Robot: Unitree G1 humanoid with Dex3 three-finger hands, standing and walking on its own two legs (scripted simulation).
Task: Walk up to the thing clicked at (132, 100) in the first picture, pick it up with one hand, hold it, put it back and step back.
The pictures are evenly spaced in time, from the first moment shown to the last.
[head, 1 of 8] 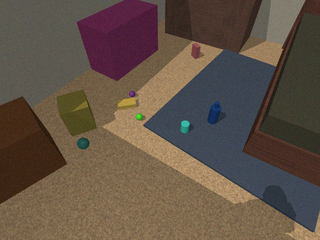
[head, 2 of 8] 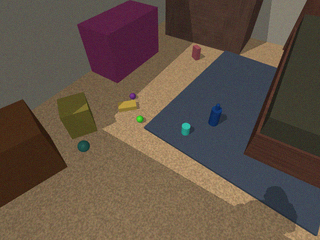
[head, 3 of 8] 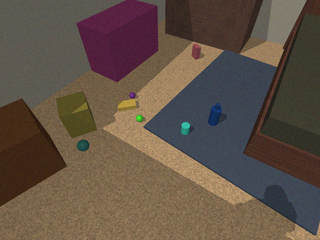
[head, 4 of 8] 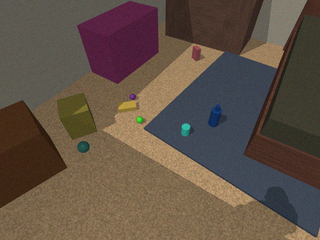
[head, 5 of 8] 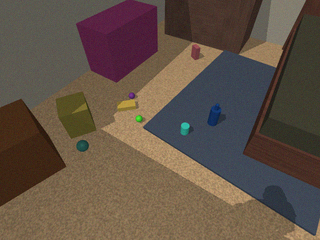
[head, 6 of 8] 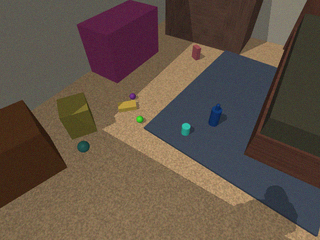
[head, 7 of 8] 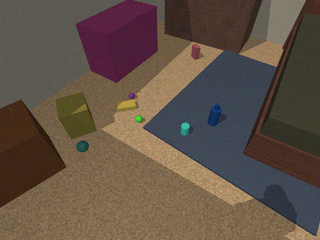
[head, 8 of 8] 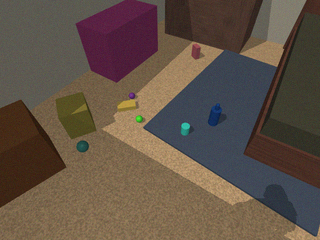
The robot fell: no
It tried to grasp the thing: no
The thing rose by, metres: 0.00
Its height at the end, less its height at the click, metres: +0.00
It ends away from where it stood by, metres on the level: 0.00
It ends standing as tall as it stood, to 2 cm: yes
